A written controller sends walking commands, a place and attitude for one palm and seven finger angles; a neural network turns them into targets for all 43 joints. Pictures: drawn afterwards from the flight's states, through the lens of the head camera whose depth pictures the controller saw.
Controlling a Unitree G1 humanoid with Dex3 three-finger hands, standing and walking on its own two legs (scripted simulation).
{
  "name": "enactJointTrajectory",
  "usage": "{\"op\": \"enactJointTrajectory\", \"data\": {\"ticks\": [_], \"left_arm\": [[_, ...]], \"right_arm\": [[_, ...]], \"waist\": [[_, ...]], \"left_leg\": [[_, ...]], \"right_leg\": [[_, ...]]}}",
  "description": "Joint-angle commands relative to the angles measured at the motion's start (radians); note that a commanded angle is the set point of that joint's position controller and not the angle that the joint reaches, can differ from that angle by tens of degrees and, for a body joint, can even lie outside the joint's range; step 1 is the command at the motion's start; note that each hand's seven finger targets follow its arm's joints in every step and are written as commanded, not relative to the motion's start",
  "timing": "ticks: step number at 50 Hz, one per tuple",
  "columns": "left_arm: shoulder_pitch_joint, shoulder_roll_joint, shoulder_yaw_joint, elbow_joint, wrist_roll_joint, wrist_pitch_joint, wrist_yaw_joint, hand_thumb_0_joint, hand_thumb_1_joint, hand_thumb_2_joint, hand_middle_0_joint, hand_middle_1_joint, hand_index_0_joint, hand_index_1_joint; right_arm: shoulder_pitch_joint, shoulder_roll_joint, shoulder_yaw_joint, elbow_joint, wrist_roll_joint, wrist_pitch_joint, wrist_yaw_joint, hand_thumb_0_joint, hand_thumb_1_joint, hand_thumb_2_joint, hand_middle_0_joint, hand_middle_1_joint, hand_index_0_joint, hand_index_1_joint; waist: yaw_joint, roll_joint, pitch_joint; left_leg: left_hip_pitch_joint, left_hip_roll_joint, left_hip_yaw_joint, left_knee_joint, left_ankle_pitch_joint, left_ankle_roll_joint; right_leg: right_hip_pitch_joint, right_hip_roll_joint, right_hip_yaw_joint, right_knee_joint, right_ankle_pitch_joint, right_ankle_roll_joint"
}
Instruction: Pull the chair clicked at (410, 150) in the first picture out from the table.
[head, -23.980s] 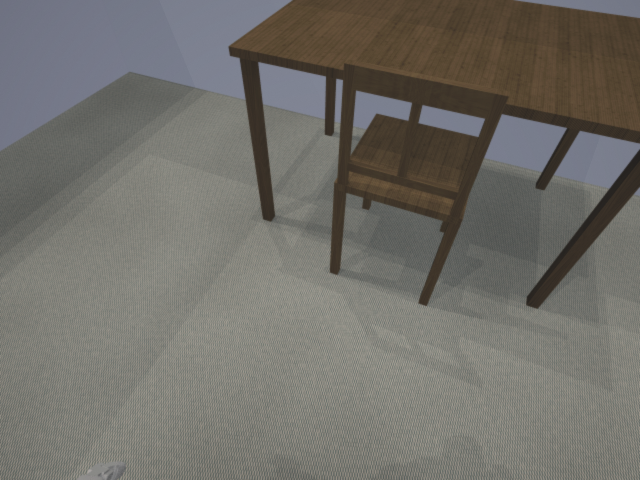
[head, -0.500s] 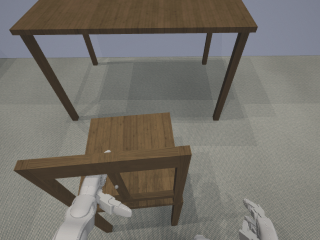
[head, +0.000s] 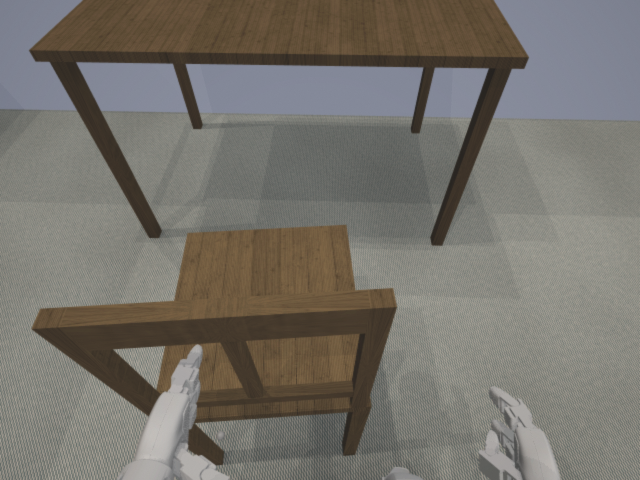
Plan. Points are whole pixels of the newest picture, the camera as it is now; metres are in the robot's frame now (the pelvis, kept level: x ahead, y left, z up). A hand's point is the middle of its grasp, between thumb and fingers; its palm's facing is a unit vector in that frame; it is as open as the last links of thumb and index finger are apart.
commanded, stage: draw the fingers out of the gap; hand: left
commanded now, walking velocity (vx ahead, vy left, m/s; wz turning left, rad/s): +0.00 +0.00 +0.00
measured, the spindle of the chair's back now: (244, 367) +0.28 +0.11 -0.06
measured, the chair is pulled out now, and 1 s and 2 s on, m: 0.60 0.60 0.60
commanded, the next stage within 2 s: draw the hand back to the body in 0.34 s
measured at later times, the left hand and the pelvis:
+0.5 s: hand out of the picture +0.14 +0.12 -0.01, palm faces -0.04 -0.99 -0.09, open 17.5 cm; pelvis +0.00 +0.01 -0.01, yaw +0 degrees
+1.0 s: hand (156, 466) +0.15 +0.17 +0.04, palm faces -0.04 -0.99 -0.14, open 16.9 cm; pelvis +0.00 +0.00 -0.01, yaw +0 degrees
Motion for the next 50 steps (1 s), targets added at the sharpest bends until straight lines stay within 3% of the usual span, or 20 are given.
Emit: {"op": "enactJointTrajectory", "data": {"ticks": [1, 5, 9, 11, 16, 18, 21, 23, 24, 26, 28, 33, 35, 36, 39, 40, 43, 48, 49, 50], "left_arm": [[-0.001, 0.082, 0.060, -0.221, 0.009, -0.052, 0.011, 0.000, -0.550, 0.200, 0.000, 0.000, 0.000, 0.000], [0.082, 0.047, 0.016, -0.285, 0.018, -0.048, 0.008, 0.000, -0.550, 0.200, 0.000, 0.000, 0.000, 0.000], [0.142, 0.042, 0.012, -0.306, 0.020, -0.039, 0.005, 0.000, -0.550, 0.200, 0.000, 0.000, 0.000, 0.000], [0.155, 0.066, 0.030, -0.321, 0.023, -0.039, 0.006, 0.000, -0.550, 0.200, 0.000, 0.000, 0.000, 0.000], [0.248, 0.052, 0.006, -0.378, 0.031, -0.047, 0.006, 0.000, -0.550, 0.200, 0.000, 0.000, 0.000, 0.000], [0.260, 0.036, -0.019, -0.390, 0.037, -0.051, 0.005, 0.000, -0.550, 0.200, 0.000, 0.000, 0.000, 0.000], [0.306, 0.059, 0.005, -0.411, 0.041, -0.055, 0.007, 0.000, -0.550, 0.200, 0.000, 0.000, 0.000, 0.000], [0.353, 0.030, -0.028, -0.435, 0.048, -0.059, 0.005, 0.000, -0.550, 0.200, 0.000, 0.000, 0.000, 0.000], [0.257, -0.048, -0.011, -0.555, -0.074, -0.180, 0.004, 0.000, -0.550, 0.200, 0.000, 0.000, 0.000, 0.000], [0.289, 0.041, 0.079, -0.508, -0.086, -0.279, 0.004, 0.000, -0.550, 0.200, 0.000, 0.000, 0.000, 0.000], [0.300, 0.039, 0.093, -0.515, -0.096, -0.366, -0.011, 0.000, -0.550, 0.200, 0.000, 0.000, 0.000, 0.000], [0.296, 0.046, 0.107, -0.458, -0.111, -0.570, -0.100, 0.000, -0.550, 0.200, 0.000, 0.000, 0.000, 0.000], [0.285, 0.121, 0.179, -0.544, -0.140, -0.602, -0.129, 0.000, -0.550, 0.200, 0.000, 0.000, 0.000, 0.000], [0.286, 0.151, 0.206, -0.581, -0.153, -0.602, -0.128, 0.000, -0.550, 0.200, 0.000, 0.000, 0.000, 0.000], [0.310, 0.129, 0.226, -0.627, -0.195, -0.561, -0.122, 0.000, -0.550, 0.200, 0.000, 0.000, 0.000, 0.000], [0.283, 0.136, 0.236, -0.642, -0.209, -0.552, -0.118, 0.000, -0.550, 0.200, 0.000, 0.000, 0.000, 0.000], [0.281, 0.167, 0.299, -0.650, -0.231, -0.545, -0.100, 0.000, -0.550, 0.200, 0.000, 0.000, 0.000, 0.000], [0.255, 0.216, 0.356, -0.683, -0.237, -0.536, -0.069, 0.000, -0.369, 0.287, -0.025, -0.037, -0.025, -0.037], [0.341, 0.414, 0.424, -0.615, -0.044, -0.356, 0.057, 0.000, -0.332, 0.305, -0.030, -0.045, -0.030, -0.045], [0.283, 0.311, 0.347, -0.762, -0.038, -0.287, 0.098, 0.000, -0.296, 0.322, -0.035, -0.053, -0.035, -0.053]], "right_arm": [[-0.069, -0.116, -0.049, -0.162, 0.003, -0.054, -0.020, 0.000, -0.900, -0.900, 0.200, 0.300, 0.200, 0.300], [-0.080, -0.104, -0.047, -0.189, 0.006, -0.050, -0.018, 0.000, -0.900, -0.900, 0.200, 0.300, 0.200, 0.300], [-0.083, -0.098, -0.050, -0.202, 0.008, -0.043, -0.021, 0.000, -0.900, -0.900, 0.200, 0.300, 0.200, 0.300], [-0.087, -0.097, -0.052, -0.205, 0.007, -0.043, -0.025, 0.000, -0.900, -0.900, 0.200, 0.300, 0.200, 0.300], [-0.087, -0.089, -0.056, -0.225, 0.009, -0.043, -0.024, 0.000, -0.900, -0.900, 0.200, 0.300, 0.200, 0.300], [-0.081, -0.088, -0.055, -0.232, 0.009, -0.042, -0.025, 0.000, -0.900, -0.900, 0.200, 0.300, 0.200, 0.300], [-0.081, -0.086, -0.063, -0.240, 0.011, -0.037, -0.029, 0.000, -0.900, -0.900, 0.200, 0.300, 0.200, 0.300], [-0.082, -0.080, -0.062, -0.250, 0.012, -0.036, -0.027, 0.000, -0.900, -0.900, 0.200, 0.300, 0.200, 0.300], [-0.076, -0.069, -0.058, -0.241, 0.013, -0.060, -0.024, 0.000, -0.900, -0.900, 0.200, 0.300, 0.200, 0.300], [-0.067, -0.075, -0.070, -0.200, 0.013, -0.075, -0.022, 0.000, -0.900, -0.900, 0.200, 0.300, 0.200, 0.300], [-0.068, -0.067, -0.076, -0.188, 0.018, -0.083, -0.011, 0.000, -0.900, -0.900, 0.200, 0.300, 0.200, 0.300], [-0.115, -0.055, -0.095, -0.150, 0.025, -0.075, 0.031, 0.000, -0.900, -0.900, 0.200, 0.300, 0.200, 0.300], [-0.124, -0.059, -0.100, -0.172, 0.031, -0.070, 0.034, 0.000, -0.900, -0.900, 0.200, 0.300, 0.200, 0.300], [-0.129, -0.058, -0.097, -0.176, 0.034, -0.068, 0.033, 0.000, -0.900, -0.900, 0.200, 0.300, 0.200, 0.300], [-0.123, -0.043, -0.090, -0.177, 0.050, -0.062, 0.023, 0.000, -0.900, -0.900, 0.200, 0.300, 0.200, 0.300], [-0.120, -0.043, -0.087, -0.169, 0.051, -0.063, 0.018, 0.000, -0.900, -0.900, 0.200, 0.300, 0.200, 0.300], [-0.116, -0.038, -0.083, -0.142, 0.053, -0.075, 0.005, 0.000, -0.900, -0.900, 0.200, 0.300, 0.200, 0.300], [-0.115, -0.033, -0.070, -0.106, 0.058, -0.117, -0.003, 0.000, -0.900, -0.900, 0.200, 0.300, 0.200, 0.300], [-0.109, -0.050, -0.056, -0.130, 0.027, -0.091, -0.027, 0.000, -0.900, -0.900, 0.200, 0.300, 0.200, 0.300], [-0.094, -0.042, -0.040, -0.165, 0.025, -0.092, -0.037, 0.000, -0.900, -0.900, 0.200, 0.300, 0.200, 0.300]], "waist": [[-0.010, -0.060, -0.142], [-0.004, -0.021, -0.141], [-0.006, -0.054, -0.126], [0.000, -0.030, -0.114], [0.006, -0.017, -0.120], [-0.004, -0.044, -0.118], [0.009, -0.026, -0.125], [0.010, -0.016, -0.135], [0.003, -0.071, -0.108], [0.021, -0.061, -0.135], [0.029, -0.013, -0.155], [0.031, -0.016, -0.150], [0.047, 0.013, -0.219], [0.053, 0.069, -0.237], [0.047, 0.054, -0.250], [0.039, 0.033, -0.253], [0.045, 0.025, -0.236], [0.052, 0.085, -0.220], [0.119, 0.144, -0.261], [0.080, 0.167, -0.201]], "left_leg": [[-0.051, -0.015, 0.025, -0.127, 0.269, 0.034], [-0.046, -0.014, 0.024, -0.124, 0.272, 0.032], [-0.069, -0.014, 0.023, -0.112, 0.250, 0.034], [-0.083, -0.015, 0.020, -0.111, 0.239, 0.034], [-0.092, -0.016, 0.017, -0.098, 0.243, 0.033], [-0.097, -0.016, 0.018, -0.088, 0.234, 0.035], [-0.109, -0.017, 0.018, -0.079, 0.241, 0.035], [-0.100, -0.017, 0.018, -0.075, 0.258, 0.034], [-0.131, -0.027, 0.012, -0.037, 0.260, 0.026], [-0.153, -0.026, 0.011, -0.020, 0.253, 0.023], [-0.148, -0.027, 0.016, -0.007, 0.259, 0.017], [-0.223, -0.013, 0.017, 0.050, 0.240, 0.011], [-0.204, -0.013, 0.021, 0.042, 0.236, 0.016], [-0.180, -0.016, 0.023, 0.032, 0.249, 0.019], [-0.119, -0.012, 0.017, -0.007, 0.294, 0.019], [-0.111, -0.012, 0.012, -0.015, 0.294, 0.020], [-0.088, -0.011, 0.007, -0.040, 0.317, 0.017], [-0.007, -0.011, 0.001, -0.105, 0.352, 0.014], [0.048, 0.043, -0.003, -0.178, 0.352, 0.005], [0.070, 0.031, 0.000, -0.200, 0.361, 0.002]], "right_leg": [[0.218, 0.019, -0.003, -0.111, 0.168, -0.023], [0.198, 0.018, -0.006, -0.095, 0.156, -0.024], [0.182, 0.021, -0.007, -0.092, 0.132, -0.022], [0.176, 0.022, -0.006, -0.090, 0.112, -0.026], [0.160, 0.024, -0.009, -0.072, 0.110, -0.029], [0.143, 0.026, -0.012, -0.065, 0.103, -0.024], [0.143, 0.028, -0.006, -0.059, 0.106, -0.029], [0.135, 0.027, -0.013, -0.045, 0.119, -0.029], [0.091, 0.037, -0.033, -0.030, 0.141, -0.026], [0.092, 0.041, -0.022, -0.009, 0.130, -0.030], [0.082, 0.039, -0.015, 0.011, 0.125, -0.031], [0.036, 0.034, 0.005, 0.066, 0.114, -0.033], [0.090, 0.032, 0.023, 0.056, 0.101, -0.038], [0.121, 0.031, 0.028, 0.046, 0.112, -0.041], [0.163, 0.037, 0.008, 0.012, 0.162, -0.036], [0.173, 0.039, 0.004, 0.000, 0.166, -0.033], [0.208, 0.043, -0.004, -0.024, 0.195, -0.033], [0.266, 0.042, -0.015, -0.081, 0.217, -0.033], [0.364, 0.005, 0.014, -0.117, 0.178, -0.057], [0.371, 0.001, -0.002, -0.141, 0.199, -0.051]]}}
